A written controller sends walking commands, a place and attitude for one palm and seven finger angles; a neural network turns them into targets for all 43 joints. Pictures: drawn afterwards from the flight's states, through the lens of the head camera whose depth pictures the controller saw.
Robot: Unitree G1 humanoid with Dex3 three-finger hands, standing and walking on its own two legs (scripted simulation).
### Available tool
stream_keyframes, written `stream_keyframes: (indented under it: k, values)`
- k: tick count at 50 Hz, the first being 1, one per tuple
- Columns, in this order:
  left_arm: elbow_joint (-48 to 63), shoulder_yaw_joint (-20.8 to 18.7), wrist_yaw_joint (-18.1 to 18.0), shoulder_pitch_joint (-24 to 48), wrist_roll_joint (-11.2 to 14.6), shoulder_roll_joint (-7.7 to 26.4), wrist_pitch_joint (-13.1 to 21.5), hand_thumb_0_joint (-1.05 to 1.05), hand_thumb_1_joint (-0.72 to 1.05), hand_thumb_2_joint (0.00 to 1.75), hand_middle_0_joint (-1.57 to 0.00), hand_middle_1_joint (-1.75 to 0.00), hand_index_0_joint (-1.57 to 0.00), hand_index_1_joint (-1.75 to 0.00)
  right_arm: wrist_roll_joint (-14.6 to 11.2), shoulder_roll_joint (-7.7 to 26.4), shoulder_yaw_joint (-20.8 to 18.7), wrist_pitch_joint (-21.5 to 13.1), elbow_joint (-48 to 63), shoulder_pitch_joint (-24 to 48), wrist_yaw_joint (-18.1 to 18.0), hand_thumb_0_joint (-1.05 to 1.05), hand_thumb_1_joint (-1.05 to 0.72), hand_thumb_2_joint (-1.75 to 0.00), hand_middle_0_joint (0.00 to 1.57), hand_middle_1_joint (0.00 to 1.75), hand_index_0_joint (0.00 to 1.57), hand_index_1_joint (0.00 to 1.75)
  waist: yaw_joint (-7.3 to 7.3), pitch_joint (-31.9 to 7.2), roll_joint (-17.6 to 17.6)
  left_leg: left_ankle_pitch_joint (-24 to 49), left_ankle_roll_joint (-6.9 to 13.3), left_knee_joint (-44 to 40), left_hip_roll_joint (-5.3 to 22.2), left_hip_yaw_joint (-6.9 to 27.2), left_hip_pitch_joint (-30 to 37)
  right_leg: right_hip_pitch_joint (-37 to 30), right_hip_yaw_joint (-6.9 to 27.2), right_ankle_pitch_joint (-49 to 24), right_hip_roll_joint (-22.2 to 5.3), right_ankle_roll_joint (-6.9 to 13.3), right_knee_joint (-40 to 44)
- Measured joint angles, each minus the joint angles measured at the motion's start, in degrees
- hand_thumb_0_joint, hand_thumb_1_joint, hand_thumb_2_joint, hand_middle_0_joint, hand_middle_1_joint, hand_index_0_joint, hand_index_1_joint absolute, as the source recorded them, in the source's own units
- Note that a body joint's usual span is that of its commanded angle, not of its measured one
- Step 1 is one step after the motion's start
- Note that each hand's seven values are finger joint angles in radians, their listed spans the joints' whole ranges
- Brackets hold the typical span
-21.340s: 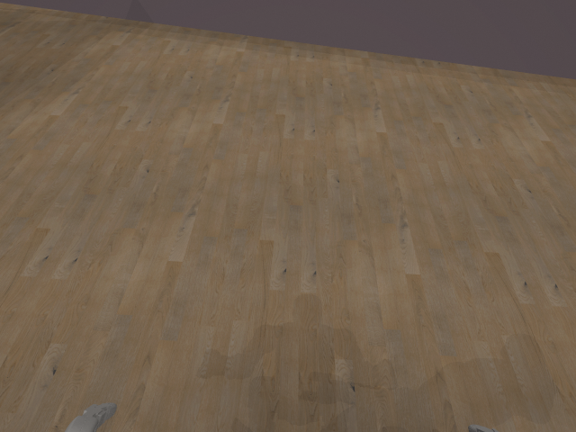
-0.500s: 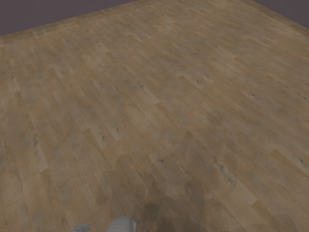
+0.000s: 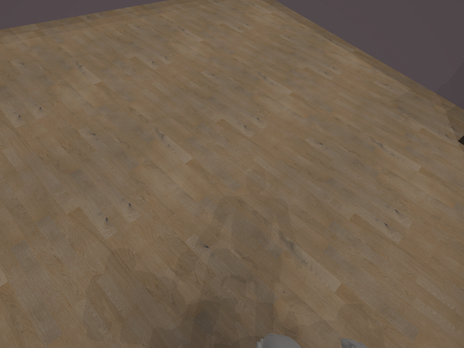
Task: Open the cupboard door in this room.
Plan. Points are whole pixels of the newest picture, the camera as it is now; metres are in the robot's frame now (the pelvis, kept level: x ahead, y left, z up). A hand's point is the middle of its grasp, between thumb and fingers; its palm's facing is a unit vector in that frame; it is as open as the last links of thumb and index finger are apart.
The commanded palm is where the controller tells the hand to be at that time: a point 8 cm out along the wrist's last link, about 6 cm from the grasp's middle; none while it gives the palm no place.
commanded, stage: turn or walk to find it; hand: left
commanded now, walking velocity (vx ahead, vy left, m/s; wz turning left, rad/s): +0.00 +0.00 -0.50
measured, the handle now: out of the picture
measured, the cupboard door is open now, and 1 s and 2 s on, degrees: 0 0 0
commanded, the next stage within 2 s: none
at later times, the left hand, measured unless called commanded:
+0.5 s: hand out of the picture +0.14 +0.09 -0.14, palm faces -0.26 -0.93 -0.28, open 7.4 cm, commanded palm none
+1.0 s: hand out of the picture +0.13 +0.15 -0.17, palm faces -0.39 -0.90 -0.20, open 7.4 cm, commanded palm none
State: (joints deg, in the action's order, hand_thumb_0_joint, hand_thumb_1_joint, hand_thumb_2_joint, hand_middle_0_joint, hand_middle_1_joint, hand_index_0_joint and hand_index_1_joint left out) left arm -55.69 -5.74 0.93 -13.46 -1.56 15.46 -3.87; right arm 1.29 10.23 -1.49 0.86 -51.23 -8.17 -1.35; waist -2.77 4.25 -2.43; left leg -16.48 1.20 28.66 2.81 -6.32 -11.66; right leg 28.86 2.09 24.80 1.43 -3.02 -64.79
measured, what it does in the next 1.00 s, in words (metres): steps on the spot, turning right: right foot, then left foot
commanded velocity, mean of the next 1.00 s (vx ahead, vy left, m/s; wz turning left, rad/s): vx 0.15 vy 0.00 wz -0.50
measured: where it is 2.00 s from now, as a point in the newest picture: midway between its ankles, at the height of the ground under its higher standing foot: (305, 334)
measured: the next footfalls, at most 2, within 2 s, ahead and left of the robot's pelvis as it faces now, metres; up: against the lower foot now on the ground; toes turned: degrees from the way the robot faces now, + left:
right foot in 0.28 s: +0.02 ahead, -0.15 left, +0.00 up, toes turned -16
left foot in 0.86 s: +0.06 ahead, +0.06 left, +0.00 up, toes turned -22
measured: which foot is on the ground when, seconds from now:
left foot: down 0.00-0.28, up 0.30-0.84, down 0.86-1.00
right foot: up 0.00-0.26, down 0.28-0.86, up 0.88-1.00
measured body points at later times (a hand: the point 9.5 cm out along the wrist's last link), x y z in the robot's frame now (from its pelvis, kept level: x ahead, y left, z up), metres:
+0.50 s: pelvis -0.03 -0.07 +0.00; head +0.00 -0.11 +0.45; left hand +0.15 +0.14 -0.12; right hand -0.07 -0.33 -0.16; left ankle +0.00 +0.11 -0.65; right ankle -0.02 -0.14 -0.74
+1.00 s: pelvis +0.02 -0.03 +0.01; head +0.03 -0.02 +0.45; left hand +0.15 +0.20 -0.15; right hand -0.04 -0.29 -0.12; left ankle +0.02 +0.08 -0.74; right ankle -0.02 -0.16 -0.67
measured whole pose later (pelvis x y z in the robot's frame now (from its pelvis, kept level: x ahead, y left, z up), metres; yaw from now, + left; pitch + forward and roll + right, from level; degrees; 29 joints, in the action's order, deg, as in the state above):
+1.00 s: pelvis +0.02 -0.03 +0.01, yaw -29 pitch +0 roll -2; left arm -58.0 -5.5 2.4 -17.4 -2.0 14.1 -2.7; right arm 1.4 11.7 -2.0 -1.8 -52.8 -15.7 -0.7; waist -1.6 -0.2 -0.7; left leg -17.7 0.7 23.8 2.8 -6.1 -6.2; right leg 29.8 0.5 18.6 1.6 -0.6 -58.9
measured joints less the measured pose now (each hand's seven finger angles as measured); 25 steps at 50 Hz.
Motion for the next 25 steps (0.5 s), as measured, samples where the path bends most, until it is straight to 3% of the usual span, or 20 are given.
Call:
stream_keyframes:
  k: [4, 8, 12, 14, 15, 17, 21, 25]
  values:
    - [0.67, 0.0, 0.18, 1.13, 0.15, 0.17, -0.13, 0.01, 0.91, 0.9, -0.2, -0.3, -0.19, -0.29, 0.0, -0.22, -0.45, -0.45, -0.73, -1.88, 0.21, 0.0, -0.91, -0.89, 0.2, 0.3, 0.21, 0.3, 0.75, 0.23, 0.69, 0.02, -0.21, -0.42, 1.22, -2.48, 0.72, -0.33, -0.94, -1.06, -2.92, -1.19, -0.03]
    - [1.13, 0.39, 0.23, 3.08, 0.21, -0.35, -0.46, 0.01, 0.91, 0.9, -0.2, -0.3, -0.19, -0.29, 0.15, 0.12, -1.16, -0.56, -1.72, -3.73, 0.53, 0.0, -0.91, -0.89, 0.2, 0.3, 0.21, 0.3, 2.08, 0.83, 1.59, -0.79, -1.0, 0.77, 2.79, -5.1, 0.87, -3.23, -2.92, 0.34, -4.74, -1.34, 7.95]
    - [1.99, 1.15, 0.32, 5.42, 0.31, -1.42, 0.04, 0.01, 0.91, 0.9, -0.2, -0.3, -0.19, -0.29, 0.33, 1.47, -2.09, -0.14, -2.99, -5.32, 0.86, 0.0, -0.91, -0.89, 0.2, 0.3, 0.21, 0.3, 3.65, 1.44, 3.08, -2.55, -2.56, 4.1, 4.91, -7.7, 0.07, -7.72, -5.43, 0.34, -4.66, -0.18, 18.94]
    - [2.73, 1.58, 0.4, 6.3, 0.31, -1.87, 0.92, 0.01, 0.91, 0.9, -0.2, -0.3, -0.19, -0.29, 0.21, 2.47, -2.54, 0.12, -3.55, -6.46, 0.98, 0.0, -0.91, -0.89, 0.2, 0.3, 0.21, 0.3, 4.17, 1.34, 3.94, -4.21, -3.74, 7.53, 6.21, -8.57, -1.2, -11.21, -6.59, -5.37, -4.01, 1.36, 27.1]
    - [2.87, 1.83, 0.22, 6.95, 0.14, -2.48, 1.67, 0.01, 0.91, 0.9, -0.2, -0.3, -0.19, -0.29, 0.04, 3.28, -2.81, 0.47, -3.95, -6.69, 1.0, 0.0, -0.91, -0.89, 0.2, 0.3, 0.2, 0.3, 4.47, 1.78, 5.32, -5.36, -3.94, 10.95, 7.41, -7.6, -2.61, -11.37, -7.0, -6.84, -2.92, 3.5, 27.63]
    - [3.42, 2.55, -0.25, 7.79, 0.41, -3.48, 2.72, 0.01, 0.91, 0.9, -0.2, -0.3, -0.19, -0.29, -0.23, 4.38, -3.03, 1.97, -4.66, -6.68, 0.57, 0.0, -0.91, -0.89, 0.2, 0.3, 0.2, 0.3, 5.12, 2.43, 6.4, -12.15, -4.22, 21.29, 6.17, -2.47, -7.09, -10.93, -7.02, -6.17, -2.2, 5.61, 26.48]
    - [4.02, 2.91, -1.13, 7.45, 0.74, -4.7, 2.66, 0.01, 0.91, 0.9, -0.2, -0.3, -0.2, -0.3, -0.13, 4.87, -3.04, 3.34, -5.22, -5.83, 0.43, 0.0, -0.91, -0.89, 0.2, 0.3, 0.2, 0.3, 4.55, 2.28, 5.4, -9.96, -4.58, 35.15, 3.19, 2.82, -13.89, -12.27, -4.83, -8.42, -1.59, 6.31, 30.9]
    - [3.33, 3.32, -1.08, 6.28, 0.8, -5.07, 2.51, 0.01, 0.91, 0.9, -0.2, -0.3, -0.2, -0.3, 0.05, 4.72, -2.88, 2.77, -4.23, -4.88, 0.8, 0.0, -0.91, -0.9, 0.19, 0.3, 0.2, 0.3, 4.48, 1.59, 4.42, -4.5, -5.56, 35.95, 2.79, 4.96, -16.33, -13.55, -2.95, -11.71, -0.5, 7.06, 35.69]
